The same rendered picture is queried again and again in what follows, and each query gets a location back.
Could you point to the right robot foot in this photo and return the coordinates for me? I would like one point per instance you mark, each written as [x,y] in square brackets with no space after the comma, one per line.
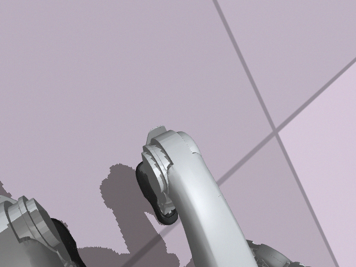
[149,194]

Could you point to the left robot foot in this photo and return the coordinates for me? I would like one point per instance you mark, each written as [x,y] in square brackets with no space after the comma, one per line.
[68,242]

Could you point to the right robot hand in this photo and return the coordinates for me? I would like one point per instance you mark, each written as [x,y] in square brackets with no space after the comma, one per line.
[266,256]

